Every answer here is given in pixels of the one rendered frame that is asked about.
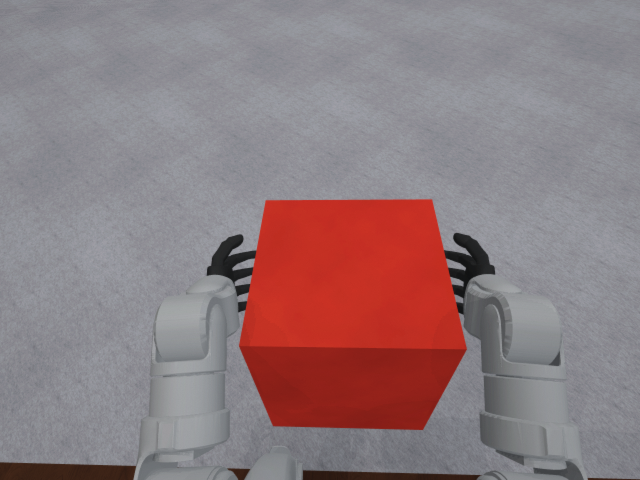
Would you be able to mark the left robot forearm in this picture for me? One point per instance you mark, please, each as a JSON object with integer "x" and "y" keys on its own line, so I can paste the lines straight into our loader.
{"x": 187, "y": 413}

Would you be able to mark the robot left thigh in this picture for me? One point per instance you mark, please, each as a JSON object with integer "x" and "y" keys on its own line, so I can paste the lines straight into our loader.
{"x": 276, "y": 466}

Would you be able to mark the carton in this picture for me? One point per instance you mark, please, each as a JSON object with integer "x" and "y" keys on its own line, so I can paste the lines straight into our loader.
{"x": 351, "y": 319}

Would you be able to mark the robot right hand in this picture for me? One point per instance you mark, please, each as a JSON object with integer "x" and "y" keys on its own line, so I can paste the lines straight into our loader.
{"x": 476, "y": 265}

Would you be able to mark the right robot forearm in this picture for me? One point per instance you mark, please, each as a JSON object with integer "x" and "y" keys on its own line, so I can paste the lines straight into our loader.
{"x": 526, "y": 416}

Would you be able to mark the robot left shin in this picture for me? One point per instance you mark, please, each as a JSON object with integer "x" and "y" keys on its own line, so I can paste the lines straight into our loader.
{"x": 280, "y": 449}

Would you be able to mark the robot left hand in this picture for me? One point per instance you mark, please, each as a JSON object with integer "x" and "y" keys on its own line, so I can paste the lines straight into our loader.
{"x": 222, "y": 264}

